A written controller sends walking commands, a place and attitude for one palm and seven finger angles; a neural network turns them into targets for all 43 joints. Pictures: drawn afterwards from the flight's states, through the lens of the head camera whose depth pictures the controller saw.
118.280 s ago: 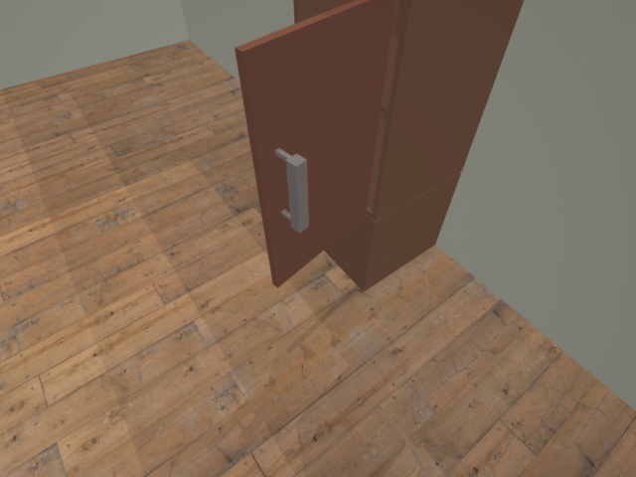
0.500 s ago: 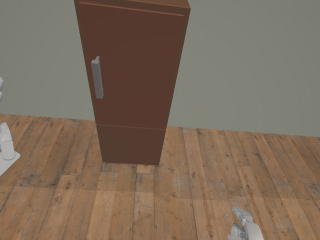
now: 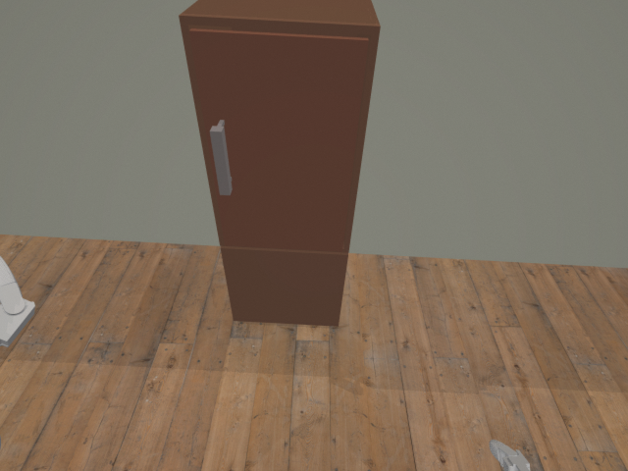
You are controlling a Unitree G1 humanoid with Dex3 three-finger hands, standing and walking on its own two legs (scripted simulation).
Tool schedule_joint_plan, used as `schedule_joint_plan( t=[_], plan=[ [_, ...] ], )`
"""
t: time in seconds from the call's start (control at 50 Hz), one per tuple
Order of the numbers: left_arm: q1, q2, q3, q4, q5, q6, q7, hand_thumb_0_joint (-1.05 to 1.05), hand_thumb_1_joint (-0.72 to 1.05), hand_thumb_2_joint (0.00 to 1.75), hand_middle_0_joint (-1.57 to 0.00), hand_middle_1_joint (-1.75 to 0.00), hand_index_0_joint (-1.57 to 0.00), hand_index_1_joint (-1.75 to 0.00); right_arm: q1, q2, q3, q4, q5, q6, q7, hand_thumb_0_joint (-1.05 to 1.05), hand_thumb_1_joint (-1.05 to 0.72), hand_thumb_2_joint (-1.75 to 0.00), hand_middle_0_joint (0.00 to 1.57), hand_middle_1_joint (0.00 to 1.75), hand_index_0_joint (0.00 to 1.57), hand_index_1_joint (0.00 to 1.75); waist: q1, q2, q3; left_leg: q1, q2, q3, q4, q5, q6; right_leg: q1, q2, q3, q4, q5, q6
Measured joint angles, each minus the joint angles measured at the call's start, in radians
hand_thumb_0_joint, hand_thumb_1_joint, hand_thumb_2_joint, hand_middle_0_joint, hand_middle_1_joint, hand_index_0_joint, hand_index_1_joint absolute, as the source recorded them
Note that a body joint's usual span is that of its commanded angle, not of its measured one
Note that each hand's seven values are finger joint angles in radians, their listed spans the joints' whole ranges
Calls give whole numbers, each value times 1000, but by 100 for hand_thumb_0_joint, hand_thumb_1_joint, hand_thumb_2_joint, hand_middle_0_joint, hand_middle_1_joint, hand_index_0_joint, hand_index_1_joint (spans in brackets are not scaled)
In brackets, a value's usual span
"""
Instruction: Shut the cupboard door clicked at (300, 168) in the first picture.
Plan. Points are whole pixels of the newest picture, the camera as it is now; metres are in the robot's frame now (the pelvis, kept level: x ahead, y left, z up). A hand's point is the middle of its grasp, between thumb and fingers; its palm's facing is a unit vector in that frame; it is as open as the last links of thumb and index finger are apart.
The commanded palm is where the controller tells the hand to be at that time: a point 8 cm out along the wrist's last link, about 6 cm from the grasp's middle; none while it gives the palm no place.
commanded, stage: stop stepping back and stand still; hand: left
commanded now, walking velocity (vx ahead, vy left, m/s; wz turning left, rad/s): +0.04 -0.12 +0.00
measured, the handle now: (223, 157) +0.80 +0.25 -0.01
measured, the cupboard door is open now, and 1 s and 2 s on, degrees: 0 0 0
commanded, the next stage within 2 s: let the arm hang, fingers relaxed in 0.08 s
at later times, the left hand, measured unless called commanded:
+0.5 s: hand out of the picture +0.08 +0.19 -0.16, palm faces +0.06 -0.99 -0.16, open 7.0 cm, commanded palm none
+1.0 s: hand out of the picture -0.01 +0.22 -0.15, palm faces +0.02 -0.97 -0.22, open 7.4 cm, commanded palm none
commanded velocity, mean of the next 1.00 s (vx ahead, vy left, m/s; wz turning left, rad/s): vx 0.00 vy -0.01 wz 0.00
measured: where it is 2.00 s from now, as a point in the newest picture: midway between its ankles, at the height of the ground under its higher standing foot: outside the picture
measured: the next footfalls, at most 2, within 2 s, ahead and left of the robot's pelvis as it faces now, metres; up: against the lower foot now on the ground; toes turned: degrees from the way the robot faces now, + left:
none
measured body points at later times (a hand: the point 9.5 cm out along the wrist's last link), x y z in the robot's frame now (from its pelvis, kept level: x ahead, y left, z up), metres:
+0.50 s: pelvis +0.02 +0.01 +0.01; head +0.03 +0.04 +0.46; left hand +0.08 +0.24 -0.14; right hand +0.11 -0.24 -0.11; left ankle +0.03 +0.13 -0.72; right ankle -0.01 -0.10 -0.72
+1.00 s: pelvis +0.00 +0.03 +0.02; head -0.01 +0.03 +0.47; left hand -0.01 +0.27 -0.13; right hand +0.00 -0.19 -0.14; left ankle +0.03 +0.13 -0.72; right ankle -0.01 -0.10 -0.72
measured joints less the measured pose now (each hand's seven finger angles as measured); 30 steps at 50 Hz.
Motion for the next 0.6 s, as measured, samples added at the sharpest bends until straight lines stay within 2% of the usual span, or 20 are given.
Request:
schedule_joint_plan(
  t=[0.04,0.08,0.1,0.14,0.18,0.2,0.22,0.26,0.28,0.3,0.32,0.36,0.4,0.44,0.46,0.5,0.6],
  plan=[
    [20,14,14,17,-5,15,-5,2,89,90,-21,-30,-20,-30,-22,33,15,-21,-1,-10,4,1,-91,-90,21,30,20,30,-14,-3,12,7,-2,14,-20,5,0,-22,13,-2,28,-2,5],
    [47,32,16,8,-6,30,-12,2,89,90,-21,-30,-20,-30,-29,66,34,-40,-3,-19,14,1,-91,-90,21,30,20,30,-20,-11,23,11,-2,18,-38,12,-3,-8,25,-18,-31,34,6],
    [61,33,11,-5,-5,33,-16,2,89,90,-21,-30,-20,-30,-31,76,44,-44,-4,-22,21,1,-91,-90,21,30,20,30,-19,-8,29,10,4,17,-39,13,-8,1,34,-22,-57,50,-17],
    [92,22,-10,-42,-4,37,-23,2,89,90,-21,-30,-20,-30,-29,83,56,-46,-7,-21,34,1,-91,-90,21,30,20,30,-17,10,33,2,18,1,-33,-1,-7,10,52,-35,-86,64,-42],
    [124,12,-32,-83,-6,32,-28,2,89,90,-21,-30,-20,-30,-24,80,58,-40,-5,-14,48,1,-91,-90,21,30,21,30,-5,14,27,-19,10,-16,26,-42,-2,16,58,-36,-110,68,-49],
    [109,12,-62,-46,17,17,-44,2,89,90,-21,-30,-20,-30,-24,70,48,-17,-8,-23,68,1,-91,-90,21,30,21,30,4,20,20,-47,3,-18,91,-65,-1,16,55,-41,-122,71,-49],
    [71,10,-108,34,38,25,-73,2,89,90,-21,-30,-20,-30,-30,52,36,10,-11,-17,86,1,-91,-90,21,30,21,30,16,29,12,-71,-6,-18,141,-100,-4,12,46,-46,-124,72,-46],
    [-7,-19,-202,246,58,98,-123,1,90,90,-21,-30,-20,-30,-51,12,20,54,-12,20,106,1,-90,-90,21,30,21,30,25,51,5,-76,-22,-15,136,-107,-9,5,23,-50,-108,61,-34],
    [-40,-41,-243,362,59,140,-140,1,90,90,-20,-30,-20,-30,-61,-7,14,66,-12,40,110,1,-91,-90,21,30,21,30,22,62,7,-62,-26,-13,90,-64,-10,3,13,-52,-92,50,-27],
    [-67,-64,-280,474,57,178,-152,1,90,90,-20,-30,-20,-30,-68,-23,11,73,-13,56,114,1,-91,-90,21,30,21,30,17,74,13,-41,-26,-15,34,38,-7,-1,7,-54,-70,35,-19],
    [-88,-87,-312,582,55,210,-161,1,90,90,-20,-30,-20,-30,-74,-36,9,80,-17,67,116,1,-91,-90,21,30,21,30,12,79,19,-26,-29,-14,10,59,-1,-8,1,-53,-43,18,-11],
    [-113,-129,-368,782,53,257,-169,1,91,90,-20,-30,-19,-30,-86,-42,11,101,-24,90,115,1,-91,-90,21,30,21,30,4,63,35,-8,-37,-1,8,-11,10,-12,-9,-42,-16,-1,4],
    [-113,-168,-410,942,53,284,-178,1,91,90,-20,-30,-19,-30,-90,-33,18,124,-29,108,112,1,-91,-90,21,30,20,30,-3,34,54,12,-35,6,-6,-42,14,5,-7,-35,-34,6,2],
    [-100,-196,-441,1065,49,291,-185,2,91,90,-20,-30,-19,-29,-87,-17,25,147,-29,116,107,1,-91,-90,21,30,20,30,-7,-7,75,36,-33,10,-38,-12,-4,27,-5,-30,-65,23,-1],
    [-95,-207,-438,1113,40,288,-180,1,92,90,-20,-30,-19,-30,-81,-9,28,160,-29,117,105,1,-91,-90,21,30,20,30,-7,-24,84,46,-31,9,-55,-8,-1,38,-1,-32,-84,34,-2],
    [-102,-192,-412,1181,31,274,-163,-1,98,90,-21,-30,-20,-30,-66,8,32,194,-26,119,98,1,-91,-90,21,30,20,30,3,-52,97,60,-26,0,-85,3,6,61,6,-41,-131,59,-4],
    [-104,-153,-416,1328,36,265,-175,-1,98,90,-21,-30,-20,-30,-47,20,29,277,-23,131,83,1,-91,-90,20,30,20,30,18,-46,107,92,-17,-8,-149,41,12,116,20,-50,-242,124,-3]
  ],
)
